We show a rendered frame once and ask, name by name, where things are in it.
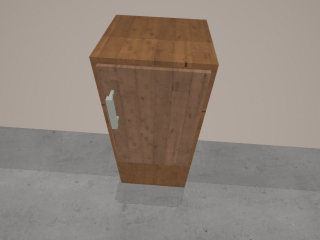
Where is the cupboard door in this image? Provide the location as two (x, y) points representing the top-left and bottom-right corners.
(95, 63), (211, 167)

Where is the handle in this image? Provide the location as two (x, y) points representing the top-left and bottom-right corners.
(105, 90), (119, 129)

